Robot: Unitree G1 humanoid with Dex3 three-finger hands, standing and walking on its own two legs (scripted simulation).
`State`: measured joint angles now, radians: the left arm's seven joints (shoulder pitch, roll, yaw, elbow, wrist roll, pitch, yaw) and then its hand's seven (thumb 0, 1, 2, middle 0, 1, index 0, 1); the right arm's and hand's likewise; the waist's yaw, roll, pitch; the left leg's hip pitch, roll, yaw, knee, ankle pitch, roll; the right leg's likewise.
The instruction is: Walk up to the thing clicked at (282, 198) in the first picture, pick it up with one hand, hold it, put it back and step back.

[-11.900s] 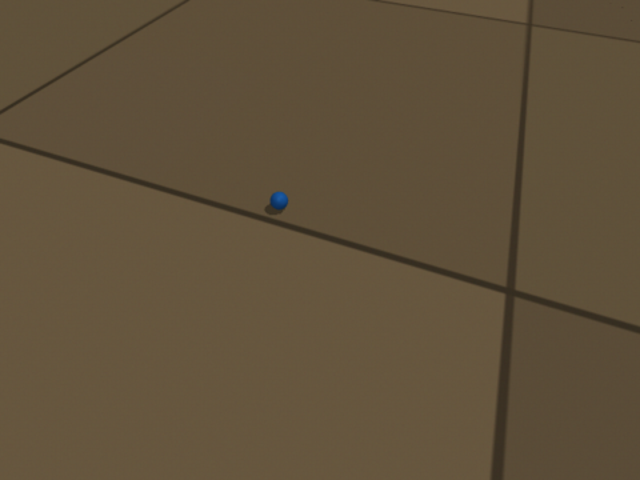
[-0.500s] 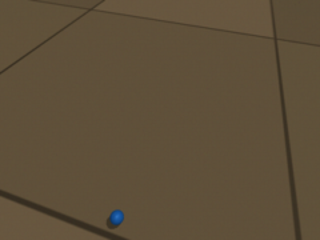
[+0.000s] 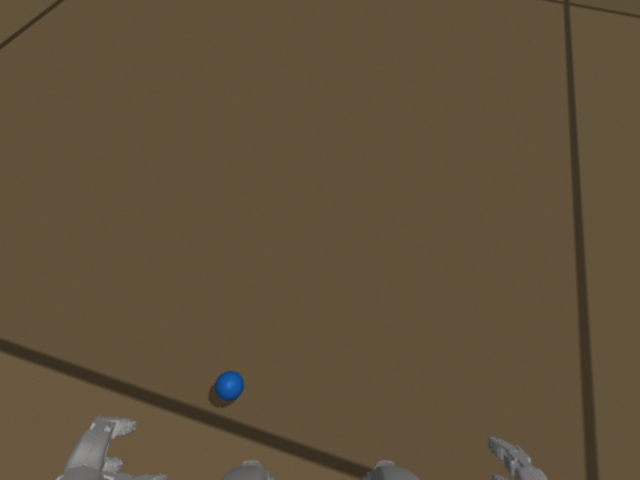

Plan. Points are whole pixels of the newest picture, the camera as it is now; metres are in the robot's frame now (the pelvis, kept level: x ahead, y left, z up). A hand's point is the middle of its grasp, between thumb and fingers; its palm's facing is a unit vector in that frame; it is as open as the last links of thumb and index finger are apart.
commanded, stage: rise first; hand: left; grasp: from above
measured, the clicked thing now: (229, 385) +0.38 +0.24 -0.70
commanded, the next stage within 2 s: none
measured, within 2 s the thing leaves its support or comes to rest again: neither
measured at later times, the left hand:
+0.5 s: hand (146, 478) +0.15 +0.28 -0.28, palm faces -0.36 -0.72 -0.60, open 14.0 cm
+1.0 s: hand (178, 420) +0.26 +0.30 -0.47, palm faces -0.48 -0.28 -0.83, open 14.0 cm
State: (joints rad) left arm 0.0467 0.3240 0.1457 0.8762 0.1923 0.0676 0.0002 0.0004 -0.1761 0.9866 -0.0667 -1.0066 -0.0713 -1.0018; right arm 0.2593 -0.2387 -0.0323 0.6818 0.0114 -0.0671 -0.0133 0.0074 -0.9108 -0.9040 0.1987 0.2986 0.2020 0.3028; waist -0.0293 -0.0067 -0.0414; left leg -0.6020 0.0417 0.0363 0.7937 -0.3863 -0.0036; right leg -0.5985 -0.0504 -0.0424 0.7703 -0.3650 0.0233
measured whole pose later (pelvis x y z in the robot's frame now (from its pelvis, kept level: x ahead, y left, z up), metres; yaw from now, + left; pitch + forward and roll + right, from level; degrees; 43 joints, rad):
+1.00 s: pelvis -0.09 +0.00 -0.32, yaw -2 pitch +34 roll -4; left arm -0.48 0.56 0.13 0.96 0.93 -0.21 0.19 0.00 -0.52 1.02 -0.08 -1.05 -0.07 -1.06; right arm 0.12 -0.27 -0.07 0.74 -0.04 -0.10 0.06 0.01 -0.87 -0.90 0.20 0.30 0.20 0.30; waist -0.04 0.01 -0.13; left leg -2.03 0.05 -0.07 2.10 -0.67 0.00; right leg -2.00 -0.06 -0.05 2.05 -0.65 0.01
